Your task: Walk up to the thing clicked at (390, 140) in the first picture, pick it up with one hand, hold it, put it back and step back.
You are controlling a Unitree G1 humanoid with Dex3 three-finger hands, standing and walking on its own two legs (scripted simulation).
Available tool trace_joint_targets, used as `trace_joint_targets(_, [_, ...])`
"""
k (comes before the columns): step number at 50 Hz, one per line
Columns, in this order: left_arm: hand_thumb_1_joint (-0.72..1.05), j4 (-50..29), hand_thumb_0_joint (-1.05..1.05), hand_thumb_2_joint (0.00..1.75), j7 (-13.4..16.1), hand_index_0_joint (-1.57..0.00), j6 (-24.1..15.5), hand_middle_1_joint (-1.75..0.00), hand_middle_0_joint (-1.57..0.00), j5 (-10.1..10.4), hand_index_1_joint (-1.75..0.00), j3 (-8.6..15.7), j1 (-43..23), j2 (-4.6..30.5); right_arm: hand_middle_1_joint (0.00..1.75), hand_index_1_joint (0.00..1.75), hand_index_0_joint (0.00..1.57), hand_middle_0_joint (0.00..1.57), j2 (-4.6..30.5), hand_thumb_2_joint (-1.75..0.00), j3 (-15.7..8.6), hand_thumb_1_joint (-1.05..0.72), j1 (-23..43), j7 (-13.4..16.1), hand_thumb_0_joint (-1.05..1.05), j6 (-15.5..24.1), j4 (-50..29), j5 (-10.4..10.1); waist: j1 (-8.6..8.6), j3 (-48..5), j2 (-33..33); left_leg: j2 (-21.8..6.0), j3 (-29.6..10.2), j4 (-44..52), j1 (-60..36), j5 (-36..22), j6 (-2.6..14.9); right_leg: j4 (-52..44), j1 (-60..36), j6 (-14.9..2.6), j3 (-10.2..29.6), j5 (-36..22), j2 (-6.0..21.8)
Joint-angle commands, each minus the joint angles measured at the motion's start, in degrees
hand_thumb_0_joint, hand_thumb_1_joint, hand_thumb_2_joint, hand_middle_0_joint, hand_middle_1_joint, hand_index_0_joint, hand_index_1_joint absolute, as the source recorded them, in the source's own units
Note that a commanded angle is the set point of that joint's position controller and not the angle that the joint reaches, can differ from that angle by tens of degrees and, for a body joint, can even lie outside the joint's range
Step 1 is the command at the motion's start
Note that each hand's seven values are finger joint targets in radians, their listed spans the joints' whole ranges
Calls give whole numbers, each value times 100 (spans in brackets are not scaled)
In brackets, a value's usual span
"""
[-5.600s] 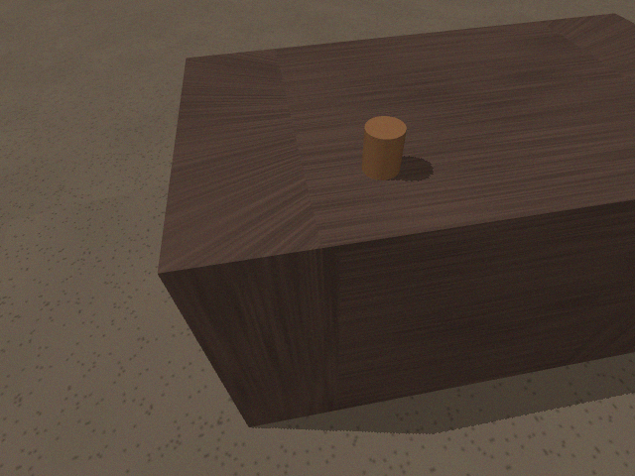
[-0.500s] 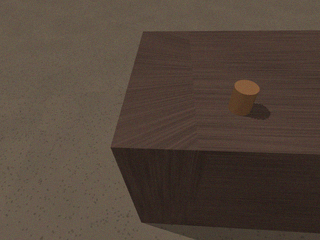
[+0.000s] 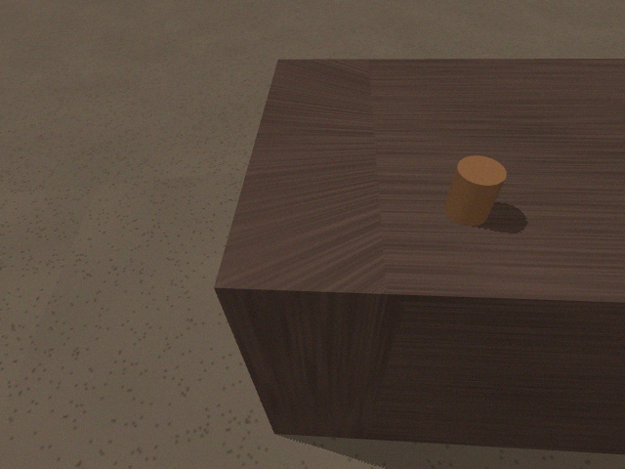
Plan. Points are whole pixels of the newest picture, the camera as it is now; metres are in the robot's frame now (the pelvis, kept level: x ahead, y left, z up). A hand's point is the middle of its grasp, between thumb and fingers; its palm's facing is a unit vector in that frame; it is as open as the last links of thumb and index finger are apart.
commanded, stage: rise first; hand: right
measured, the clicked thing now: (473, 191) +0.51 -0.23 +0.06
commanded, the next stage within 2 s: go down in 1.96 s
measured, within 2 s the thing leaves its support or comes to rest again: neither
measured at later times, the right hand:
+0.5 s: hand (555, 448) +0.17 -0.27 -0.06, palm faces +0.30 +0.88 -0.37, open 16.2 cm
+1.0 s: hand (618, 403) +0.18 -0.27 +0.07, palm faces +0.40 +0.82 -0.40, open 17.7 cm
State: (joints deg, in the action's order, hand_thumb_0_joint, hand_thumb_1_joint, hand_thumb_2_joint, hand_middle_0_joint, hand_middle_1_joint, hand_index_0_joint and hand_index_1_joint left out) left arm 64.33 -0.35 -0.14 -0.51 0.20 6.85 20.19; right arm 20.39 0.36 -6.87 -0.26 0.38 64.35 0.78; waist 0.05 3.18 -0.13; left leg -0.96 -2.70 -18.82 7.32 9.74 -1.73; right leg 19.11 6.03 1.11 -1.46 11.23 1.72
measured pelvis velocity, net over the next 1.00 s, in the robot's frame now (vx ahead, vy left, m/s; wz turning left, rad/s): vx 0.01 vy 0.01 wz -0.06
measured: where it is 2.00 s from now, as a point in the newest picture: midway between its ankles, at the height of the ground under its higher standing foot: outside the picture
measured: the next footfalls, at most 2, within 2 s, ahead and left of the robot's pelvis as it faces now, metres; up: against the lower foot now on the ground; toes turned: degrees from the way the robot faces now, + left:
none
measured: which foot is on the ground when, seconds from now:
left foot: down 0.00-1.00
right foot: down 0.00-1.00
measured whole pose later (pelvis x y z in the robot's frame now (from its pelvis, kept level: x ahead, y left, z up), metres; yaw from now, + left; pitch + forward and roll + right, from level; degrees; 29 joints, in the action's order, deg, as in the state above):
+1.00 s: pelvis +0.01 +0.01 -0.01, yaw -3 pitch -3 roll +0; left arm 34.3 3.0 -4.4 1.3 8.7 14.4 12.9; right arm 18.2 -17.0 -25.0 2.2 9.9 -5.6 -2.6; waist 2.9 1.8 2.5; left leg -1.6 0.7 -24.2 7.4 14.1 -1.2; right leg 24.1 7.3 1.5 1.9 14.1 1.1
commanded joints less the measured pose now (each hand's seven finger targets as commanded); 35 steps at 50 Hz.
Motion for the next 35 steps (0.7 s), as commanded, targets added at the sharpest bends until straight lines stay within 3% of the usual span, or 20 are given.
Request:
trace_joint_targets(1, [74, -2328, 0, 74, 115, -4, -819, -14, -6, 465, -14, 148, -2130, 353, 14, 14, 5, 6, 203, -74, -91, -74, 2209, 143, 0, 554, -2346, -405, -53, -601, 363, 90, 352, -351, 495, -276, 132, 260, 749, -139, -80, -331, -106])
trace_joint_targets(2, [66, -2621, 0, 66, 233, -2, -924, -6, -5, 635, -8, 39, -1929, 475, 6, 6, 5, 5, 437, -66, -108, -66, 2060, 260, 0, 802, -2676, -659, 138, -825, -54, 172, 396, -128, 145, 236, 169, 44, 467, -123, -18, 23, -29])
trace_joint_targets(3, [58, -2068, 0, 58, 315, -3, -894, -5, -6, 640, -8, 215, -1218, 776, 5, 5, 5, 5, 871, -58, -313, -58, 1400, 358, 0, 768, -2080, -645, 40, -425, -124, 138, 400, -54, 309, 360, 162, 35, 575, -152, -50, 171, -79])
trace_joint_targets(4, [50, -1726, 0, 50, 386, -3, -834, -5, -5, 615, -7, 590, -1012, 1196, 5, 5, 5, 5, 1216, -50, -680, -50, 1005, 457, 0, 659, -1464, -606, 96, -308, -57, 154, 435, -259, 620, 369, 149, 197, 862, -158, -77, 194, -133])
trace_joint_targets(5, [42, -1741, 0, 42, 441, -3, -806, -5, -5, 578, -6, 734, -997, 1260, 5, 5, 5, 5, 1350, -42, -886, -42, 1058, 510, 0, 651, -1554, -565, 102, -682, 80, 109, 418, -445, 590, 174, 149, 384, 834, -144, -92, -29, -165])
trace_joint_targets(7, [26, -1475, 0, 26, 480, -4, -834, -4, -5, 474, -5, 691, -777, 786, 5, 5, 5, 5, 1063, -26, -896, -26, 971, 539, 0, 716, -1670, -436, 74, -1179, 173, 83, 377, -557, 546, -93, 172, 590, 770, -130, -62, -400, -154])
trace_joint_targets(9, [17, -1571, 0, 18, 457, -5, -796, -4, -4, 272, -4, 1053, -158, 905, 5, 5, 5, 5, 1268, -19, -1446, -12, -252, 540, 0, 646, -1980, -289, 252, -1607, 239, 111, 412, -627, 242, -605, 205, 552, 709, -112, -48, -876, -190])
trace_joint_targets(11, [7, -1659, 0, 11, 460, -6, -733, -4, -4, 244, -2, 1040, 340, 760, 5, 5, 5, 5, 1103, -15, -1385, 0, -329, 513, 0, 597, -2345, -305, 48, -1617, 276, 155, 458, -523, 106, -1028, 168, 475, 448, -98, -86, -1200, -200])
trace_joint_targets(13, [-4, -1892, 0, 8, 463, -6, -698, -4, -4, 234, -2, 1008, 369, 543, 5, 5, 5, 5, 864, -13, -1331, 10, -452, 474, 0, 557, -2890, -332, 62, -1583, 187, 183, 536, -538, 84, -1294, 148, 480, 387, -100, -71, -1469, -189])
trace_joint_targets(15, [-18, -2463, 0, 7, 442, -5, -689, -4, -5, 259, -3, 814, 41, 291, 5, 5, 5, 4, 720, -10, -1248, 23, -342, 464, 0, 504, -3469, -348, 60, -1404, 236, 160, 531, -445, 142, -1109, 152, 401, 484, -105, -73, -1260, -188])
trace_joint_targets(17, [-30, -2607, 0, 6, 489, -5, -686, -4, -5, 253, -4, 873, -118, 339, 6, 6, 5, 4, 772, -8, -1278, 35, -134, 496, 0, 516, -3894, -337, 38, -1159, 215, 150, 536, -341, 251, -760, 160, 317, 535, -122, -50, -924, -158])
trace_joint_targets(19, [-38, -3219, 0, 6, 519, -4, -777, -4, -5, 246, -5, 761, -502, 248, 6, 6, 5, 4, 598, -7, -1087, 43, 208, 501, 0, 592, -4812, -345, 24, -1154, 317, 146, 531, -291, 254, -469, 185, 233, 449, -113, -13, -635, -141])
trace_joint_targets(21, [-50, -3505, 0, 4, 582, -5, -817, -4, -6, 237, -6, 808, -289, 361, 6, 6, 4, 4, 774, -5, -1297, 52, -96, 560, 0, 626, -4917, -319, 32, -1131, 59, 141, 564, -268, 182, -512, 166, 241, 370, -138, 10, -722, -145])
trace_joint_targets(22, [-52, -3663, 0, 4, 584, -5, -832, -5, -6, 244, -6, 694, -289, 234, 6, 6, 4, 4, 776, -5, -1298, 54, -216, 564, 0, 657, -5258, -323, 135, -1207, 218, 127, 557, -294, 84, -603, 173, 244, 294, -125, 1, -825, -168])
trace_joint_targets(23, [-53, -3746, 0, 4, 592, -4, -837, -5, -6, 232, -6, 640, -79, 147, 6, 6, 4, 4, 809, -4, -1347, 54, -179, 578, 0, 711, -5705, -333, 97, -1227, 299, 120, 563, -314, 60, -690, 179, 257, 186, -122, 1, -931, -173])
trace_joint_targets(25, [-55, -3937, 0, 4, 633, -4, -854, -5, -6, 214, -6, 833, 206, 380, 6, 6, 4, 4, 906, -4, -1530, 58, -598, 596, 0, 732, -5917, -333, 97, -1180, 208, 122, 594, -311, -13, -812, 171, 247, 73, -126, -1, -1072, -191])
trace_joint_targets(27, [-55, -3889, 0, 4, 585, -4, -831, -5, -6, 209, -6, 706, 236, 133, 6, 6, 4, 4, 836, -3, -1640, 60, -901, 577, 0, 739, -6167, -359, 210, -927, 249, 109, 602, -297, -34, -859, 164, 252, 166, -130, -9, -1152, -208])
trace_joint_targets(30, [-55, -3796, 0, 3, 539, -4, -768, -4, -5, 207, -5, 967, 661, 209, 6, 6, 4, 4, 880, -2, -1894, 61, -1228, 515, 0, 782, -6502, -378, 157, -824, 145, 95, 625, -276, -41, -1006, 140, 256, 102, -150, -34, -1269, -222])
trace_joint_targets(32, [-55, -3817, 0, 2, 448, -4, -727, -4, -5, 230, -5, 914, 825, 84, 6, 6, 4, 4, 680, -2, -1796, 61, -1322, 417, 0, 813, -6829, -416, 134, -646, 143, 113, 643, -271, 18, -1067, 139, 235, 144, -145, -46, -1342, -210])
trace_joint_targets(35, [-56, -3758, 0, 3, 368, -4, -714, -4, -5, 223, -5, 947, 501, 43, 6, 6, 5, 4, 702, -2, -1921, 61, -1354, 358, 0, 884, -7193, -433, 226, -567, 161, 77, 620, -253, -27, -1013, 138, 250, 180, -148, -35, -1304, -218])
